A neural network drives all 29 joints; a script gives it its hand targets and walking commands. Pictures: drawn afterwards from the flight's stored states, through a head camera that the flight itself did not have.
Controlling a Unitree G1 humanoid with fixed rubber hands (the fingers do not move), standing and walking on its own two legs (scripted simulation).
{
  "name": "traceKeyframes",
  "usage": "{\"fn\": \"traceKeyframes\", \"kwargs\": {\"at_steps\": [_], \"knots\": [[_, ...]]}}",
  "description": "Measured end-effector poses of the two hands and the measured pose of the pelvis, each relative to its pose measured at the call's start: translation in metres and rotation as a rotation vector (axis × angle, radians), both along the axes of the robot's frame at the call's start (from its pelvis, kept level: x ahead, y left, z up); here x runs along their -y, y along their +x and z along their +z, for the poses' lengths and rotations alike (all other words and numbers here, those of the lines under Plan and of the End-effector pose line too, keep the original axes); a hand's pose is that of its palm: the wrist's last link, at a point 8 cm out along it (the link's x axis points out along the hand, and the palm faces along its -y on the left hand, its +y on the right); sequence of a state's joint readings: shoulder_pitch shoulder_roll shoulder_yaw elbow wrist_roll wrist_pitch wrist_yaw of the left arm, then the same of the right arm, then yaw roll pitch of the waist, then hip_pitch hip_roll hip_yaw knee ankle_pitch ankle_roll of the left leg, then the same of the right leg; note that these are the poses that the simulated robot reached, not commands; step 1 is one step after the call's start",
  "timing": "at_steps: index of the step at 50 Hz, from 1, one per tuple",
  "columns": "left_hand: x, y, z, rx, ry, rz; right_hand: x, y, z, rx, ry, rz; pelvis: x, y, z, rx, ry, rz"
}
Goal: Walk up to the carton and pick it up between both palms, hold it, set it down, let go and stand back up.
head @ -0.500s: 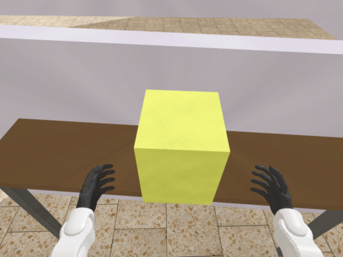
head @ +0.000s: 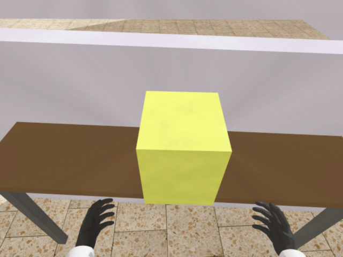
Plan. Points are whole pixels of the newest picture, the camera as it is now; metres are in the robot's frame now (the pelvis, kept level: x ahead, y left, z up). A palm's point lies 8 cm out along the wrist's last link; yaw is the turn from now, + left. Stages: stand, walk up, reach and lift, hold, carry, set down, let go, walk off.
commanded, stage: set down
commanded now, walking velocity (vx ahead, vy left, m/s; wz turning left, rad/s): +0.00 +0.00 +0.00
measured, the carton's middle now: (180, 149) +0.42 +0.01 +0.01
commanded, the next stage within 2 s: none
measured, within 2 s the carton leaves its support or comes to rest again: neither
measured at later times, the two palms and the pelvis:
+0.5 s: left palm (83, 251) +0.16 +0.21 -0.02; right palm (281, 256) +0.17 -0.21 -0.02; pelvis +0.00 -0.01 +0.00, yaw +0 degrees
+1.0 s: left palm out of the picture +0.15 +0.22 -0.06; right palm out of the picture +0.17 -0.20 -0.05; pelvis +0.03 -0.01 +0.00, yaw +0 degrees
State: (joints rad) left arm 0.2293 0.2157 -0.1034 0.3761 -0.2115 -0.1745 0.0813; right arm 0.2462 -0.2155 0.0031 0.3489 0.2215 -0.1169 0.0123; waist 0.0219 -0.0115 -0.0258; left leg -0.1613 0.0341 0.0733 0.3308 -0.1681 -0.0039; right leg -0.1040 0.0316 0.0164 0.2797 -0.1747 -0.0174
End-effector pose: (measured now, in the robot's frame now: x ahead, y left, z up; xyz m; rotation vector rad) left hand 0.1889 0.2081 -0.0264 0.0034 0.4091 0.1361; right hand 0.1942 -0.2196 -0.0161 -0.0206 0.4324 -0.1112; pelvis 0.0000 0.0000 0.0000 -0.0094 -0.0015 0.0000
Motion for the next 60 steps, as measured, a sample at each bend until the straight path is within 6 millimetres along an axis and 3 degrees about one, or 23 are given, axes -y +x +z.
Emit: {"fn": "traceKeyframes", "kwargs": {"at_steps": [12, 23, 27, 34, 47, 60], "knots": [[-0.002, -0.012, 0.001, -0.099, 0.016, -0.003, -0.004, -0.011, -0.001, -0.059, -0.009, 0.008, 0.003, 0.002, 0.0, 0.02, 0.005, 0.003], [-0.002, -0.032, -0.002, -0.201, 0.014, 0.021, -0.008, -0.033, -0.011, -0.136, -0.01, 0.007, 0.007, 0.004, 0.0, 0.036, 0.01, -0.003], [-0.003, -0.019, 0.001, -0.123, 0.022, 0.042, -0.009, -0.019, -0.005, -0.066, -0.028, 0.035, 0.01, 0.001, -0.003, 0.025, 0.013, -0.004], [-0.002, -0.01, -0.014, -0.177, 0.029, 0.015, -0.011, -0.006, -0.02, -0.113, -0.021, 0.029, 0.013, 0.008, -0.002, 0.006, 0.009, 0.002], [-0.01, -0.043, -0.028, -0.323, 0.046, 0.013, -0.016, -0.028, -0.033, -0.211, -0.023, 0.009, 0.012, 0.027, -0.001, 0.008, 0.01, 0.006], [-0.006, -0.016, -0.036, -0.428, 0.056, -0.017, -0.015, -0.023, -0.05, -0.315, -0.029, -0.007, 0.009, 0.026, -0.001, -0.007, 0.008, -0.004]]}}
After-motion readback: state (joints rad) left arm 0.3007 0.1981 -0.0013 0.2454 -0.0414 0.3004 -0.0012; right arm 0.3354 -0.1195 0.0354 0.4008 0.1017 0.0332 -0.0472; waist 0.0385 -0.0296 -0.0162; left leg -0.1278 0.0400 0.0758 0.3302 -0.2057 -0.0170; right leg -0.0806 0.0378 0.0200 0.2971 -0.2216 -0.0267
